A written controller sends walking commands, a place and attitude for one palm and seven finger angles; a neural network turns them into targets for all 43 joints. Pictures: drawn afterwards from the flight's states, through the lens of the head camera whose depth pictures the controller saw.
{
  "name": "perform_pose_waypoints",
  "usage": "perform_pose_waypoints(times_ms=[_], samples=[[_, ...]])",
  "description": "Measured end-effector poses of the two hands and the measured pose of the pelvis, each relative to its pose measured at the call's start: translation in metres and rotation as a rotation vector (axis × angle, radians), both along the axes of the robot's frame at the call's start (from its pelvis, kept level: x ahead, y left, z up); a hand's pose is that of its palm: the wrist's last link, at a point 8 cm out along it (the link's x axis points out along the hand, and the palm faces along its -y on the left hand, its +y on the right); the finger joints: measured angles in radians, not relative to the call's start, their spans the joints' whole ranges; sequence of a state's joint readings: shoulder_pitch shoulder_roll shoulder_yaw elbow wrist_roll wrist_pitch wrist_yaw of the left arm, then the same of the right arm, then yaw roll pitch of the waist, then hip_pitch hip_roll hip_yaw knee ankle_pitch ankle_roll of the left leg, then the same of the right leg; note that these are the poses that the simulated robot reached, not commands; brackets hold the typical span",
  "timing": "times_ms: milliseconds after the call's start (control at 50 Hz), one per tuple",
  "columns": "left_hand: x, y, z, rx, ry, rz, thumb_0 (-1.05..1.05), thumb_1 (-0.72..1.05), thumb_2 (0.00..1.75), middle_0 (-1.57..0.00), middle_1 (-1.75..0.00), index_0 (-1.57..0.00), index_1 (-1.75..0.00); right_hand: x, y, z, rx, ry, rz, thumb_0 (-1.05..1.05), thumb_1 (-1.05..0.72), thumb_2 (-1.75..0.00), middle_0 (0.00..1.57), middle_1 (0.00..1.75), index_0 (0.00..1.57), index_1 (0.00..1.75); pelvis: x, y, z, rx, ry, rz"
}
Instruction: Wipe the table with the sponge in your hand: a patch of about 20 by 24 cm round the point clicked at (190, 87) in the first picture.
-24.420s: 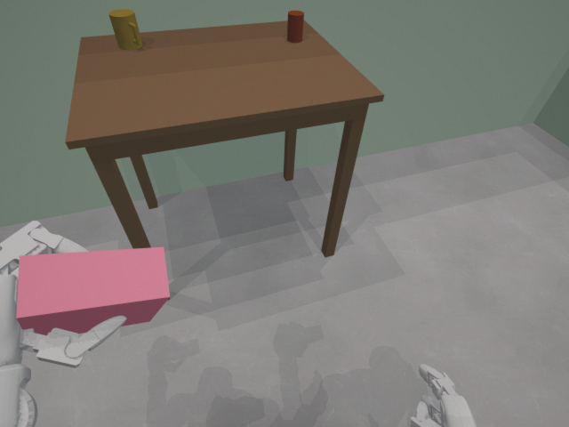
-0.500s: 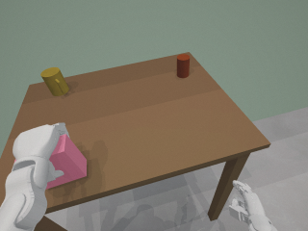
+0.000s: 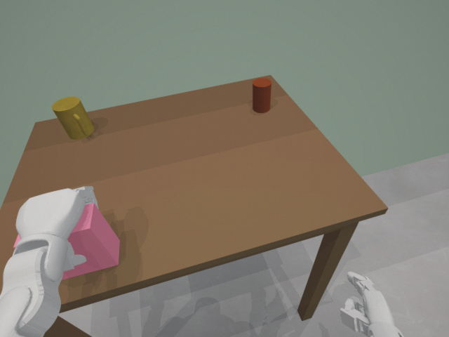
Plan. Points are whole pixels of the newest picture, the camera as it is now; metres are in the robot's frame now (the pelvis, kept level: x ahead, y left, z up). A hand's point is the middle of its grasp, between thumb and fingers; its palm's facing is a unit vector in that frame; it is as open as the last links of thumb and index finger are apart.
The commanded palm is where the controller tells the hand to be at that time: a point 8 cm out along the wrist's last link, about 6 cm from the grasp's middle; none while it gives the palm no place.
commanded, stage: lower the sponge onto the table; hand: left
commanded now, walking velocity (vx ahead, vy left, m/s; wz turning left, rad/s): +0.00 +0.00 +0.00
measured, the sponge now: (79, 249) +0.22 +0.32 +0.05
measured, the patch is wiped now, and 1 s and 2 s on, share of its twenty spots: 0.00 0.15 0.45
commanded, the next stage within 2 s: wipe forward along the first lane in 0.10 s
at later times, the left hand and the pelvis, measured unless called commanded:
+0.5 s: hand (73, 213) +0.26 +0.33 +0.10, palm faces -0.02 -0.03 -1.00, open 9.6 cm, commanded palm +0.25 +0.32 +0.14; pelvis +0.00 +0.00 +0.00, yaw +1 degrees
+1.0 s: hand (77, 199) +0.29 +0.34 +0.09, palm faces -0.08 -0.01 -1.00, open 9.6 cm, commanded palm +0.29 +0.34 +0.13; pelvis -0.01 -0.01 +0.00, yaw +1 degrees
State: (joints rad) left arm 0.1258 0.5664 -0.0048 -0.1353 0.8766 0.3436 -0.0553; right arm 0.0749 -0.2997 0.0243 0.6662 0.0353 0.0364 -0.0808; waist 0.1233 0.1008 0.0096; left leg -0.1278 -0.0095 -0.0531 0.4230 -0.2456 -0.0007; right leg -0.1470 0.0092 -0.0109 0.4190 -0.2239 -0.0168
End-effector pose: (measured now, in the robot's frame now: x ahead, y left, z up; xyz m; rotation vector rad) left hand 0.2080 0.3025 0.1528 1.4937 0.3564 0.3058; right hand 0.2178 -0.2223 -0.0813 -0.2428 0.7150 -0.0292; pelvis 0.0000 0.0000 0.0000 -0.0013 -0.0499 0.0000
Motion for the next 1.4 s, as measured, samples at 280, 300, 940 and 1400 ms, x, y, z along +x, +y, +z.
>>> perform_pose_waypoints(times_ms=[280,300,940,1400], samples=[[0.010,0.007,-0.003,0.009,-0.024,0.001,-0.02,-0.47,1.07,-0.79,-1.37,-0.80,-1.37,-0.008,0.011,-0.006,0.032,0.019,-0.013,0.01,-0.91,-0.90,0.20,0.30,0.20,0.30,-0.001,0.005,0.000,-0.002,0.015,0.000],[0.011,0.008,-0.003,0.008,-0.022,0.003,-0.02,-0.48,1.07,-0.79,-1.36,-0.80,-1.36,-0.008,0.012,-0.007,0.032,0.024,-0.012,0.01,-0.91,-0.90,0.20,0.30,0.20,0.30,-0.001,0.005,0.000,-0.002,0.015,0.001],[0.067,0.028,-0.005,0.046,0.058,0.004,0.00,-0.54,1.15,-0.82,-1.34,-0.83,-1.34,-0.051,-0.023,-0.027,-0.012,0.155,-0.087,0.01,-0.91,-0.90,0.20,0.30,0.20,0.30,-0.008,-0.004,-0.002,-0.005,0.083,0.015],[0.122,0.052,0.000,0.079,0.119,-0.003,0.02,-0.56,1.17,-0.82,-1.34,-0.82,-1.37,-0.125,-0.054,-0.043,-0.064,0.319,-0.200,0.00,-0.91,-0.90,0.20,0.30,0.20,0.30,-0.019,-0.009,-0.007,-0.009,0.152,0.010]])
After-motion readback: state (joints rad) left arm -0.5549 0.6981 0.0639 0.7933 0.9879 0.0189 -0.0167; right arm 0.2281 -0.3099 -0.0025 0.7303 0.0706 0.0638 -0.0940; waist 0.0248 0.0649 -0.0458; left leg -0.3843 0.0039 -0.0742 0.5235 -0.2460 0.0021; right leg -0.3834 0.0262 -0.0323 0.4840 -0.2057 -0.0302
